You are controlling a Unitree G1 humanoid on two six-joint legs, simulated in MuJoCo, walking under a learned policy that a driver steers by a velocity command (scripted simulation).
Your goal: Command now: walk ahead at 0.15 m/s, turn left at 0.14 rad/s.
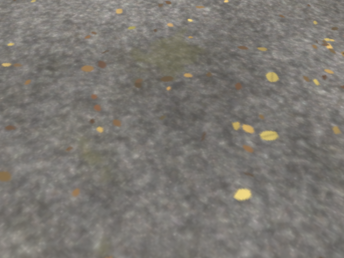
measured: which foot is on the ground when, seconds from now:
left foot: down 0.00-0.14, up 0.16-0.54, down 0.56-1.00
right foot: up 0.00-0.12, down 0.14-0.58, up 0.60-1.00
